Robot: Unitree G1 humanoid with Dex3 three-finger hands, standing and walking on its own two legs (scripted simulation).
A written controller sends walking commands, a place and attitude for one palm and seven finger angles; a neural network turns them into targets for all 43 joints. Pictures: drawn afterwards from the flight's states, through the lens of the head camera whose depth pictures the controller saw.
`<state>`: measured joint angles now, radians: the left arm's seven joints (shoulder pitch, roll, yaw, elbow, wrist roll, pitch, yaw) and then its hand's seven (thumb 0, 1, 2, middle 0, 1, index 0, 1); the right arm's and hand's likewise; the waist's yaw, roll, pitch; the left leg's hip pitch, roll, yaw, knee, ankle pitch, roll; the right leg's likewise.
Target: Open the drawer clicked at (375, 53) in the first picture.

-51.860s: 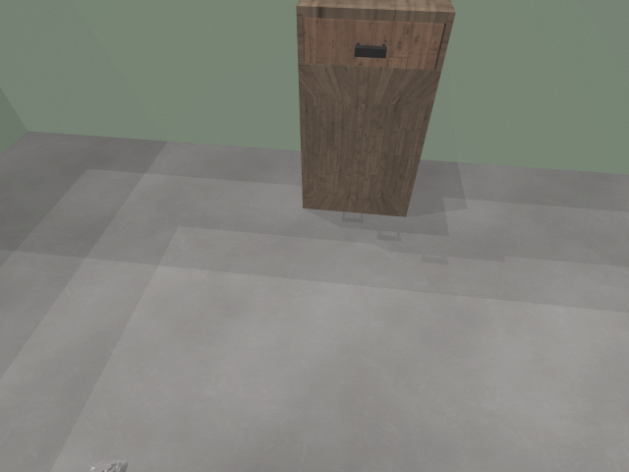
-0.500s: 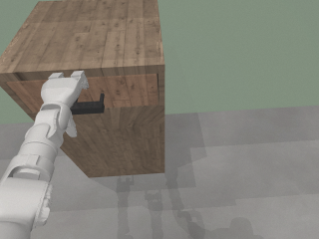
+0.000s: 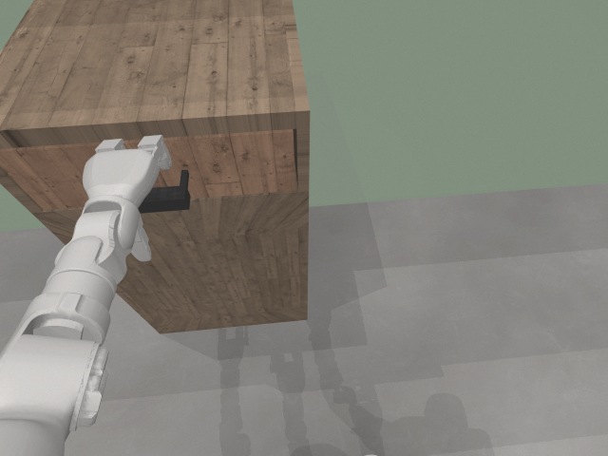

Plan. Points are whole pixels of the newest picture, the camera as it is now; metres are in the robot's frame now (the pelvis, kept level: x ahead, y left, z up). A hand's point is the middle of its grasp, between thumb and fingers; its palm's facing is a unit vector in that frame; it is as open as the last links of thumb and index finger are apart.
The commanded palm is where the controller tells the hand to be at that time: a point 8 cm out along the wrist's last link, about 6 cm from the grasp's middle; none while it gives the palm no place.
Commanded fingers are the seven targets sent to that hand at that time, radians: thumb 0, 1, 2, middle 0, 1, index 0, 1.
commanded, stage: lower the fingers behind the handle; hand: left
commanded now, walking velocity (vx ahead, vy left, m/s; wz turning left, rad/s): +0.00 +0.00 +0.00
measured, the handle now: (156, 188) +0.51 +0.23 +0.01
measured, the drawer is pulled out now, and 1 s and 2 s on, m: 0.00 0.00 0.00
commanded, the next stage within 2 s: lift the fingers back up to retry in 1.28 s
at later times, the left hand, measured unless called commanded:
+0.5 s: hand (148, 208) +0.46 +0.23 +0.02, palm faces -0.05 +0.00 -1.00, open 13.8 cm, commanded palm +0.44 +0.23 +0.07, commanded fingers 0.00 -0.50 0.30 -0.30 -1.20 -0.30 -1.20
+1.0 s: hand (150, 209) +0.46 +0.23 +0.02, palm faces -0.04 +0.03 -1.00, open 13.8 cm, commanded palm +0.44 +0.23 +0.05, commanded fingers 0.00 -0.50 0.30 -0.30 -1.20 -0.30 -1.20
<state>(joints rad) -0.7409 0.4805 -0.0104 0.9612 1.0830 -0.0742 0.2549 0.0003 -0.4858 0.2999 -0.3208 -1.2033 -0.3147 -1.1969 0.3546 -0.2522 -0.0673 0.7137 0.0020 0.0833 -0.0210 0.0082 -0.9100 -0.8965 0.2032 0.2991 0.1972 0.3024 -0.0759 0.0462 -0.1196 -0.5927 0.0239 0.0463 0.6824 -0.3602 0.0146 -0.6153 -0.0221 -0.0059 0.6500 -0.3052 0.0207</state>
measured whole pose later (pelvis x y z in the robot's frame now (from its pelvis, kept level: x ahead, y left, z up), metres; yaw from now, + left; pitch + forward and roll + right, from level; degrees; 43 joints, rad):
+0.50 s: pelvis +0.00 -0.01 -0.01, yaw +0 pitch +18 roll -1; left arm -0.77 0.47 -0.03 1.03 1.10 -0.05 0.32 0.00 -0.49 0.30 -0.31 -1.23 -0.31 -1.20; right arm 0.34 -0.26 -0.06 0.72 0.00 0.07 -0.02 0.01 -0.91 -0.90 0.20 0.30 0.20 0.30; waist -0.08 0.05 -0.13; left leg -0.67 0.03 0.03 0.74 -0.38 0.00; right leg -0.69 -0.02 -0.02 0.71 -0.33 0.01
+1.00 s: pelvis -0.02 -0.01 -0.02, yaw +1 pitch +20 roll +0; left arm -0.85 0.50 -0.06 1.08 1.10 -0.03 0.32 0.00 -0.49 0.30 -0.26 -1.32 -0.32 -1.21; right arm 0.35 -0.27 -0.04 0.70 0.01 0.07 -0.04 0.01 -0.91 -0.90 0.20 0.30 0.20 0.30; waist -0.10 0.04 -0.14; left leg -0.77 0.03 0.03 0.82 -0.39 0.00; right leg -0.79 -0.02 -0.02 0.79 -0.34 0.01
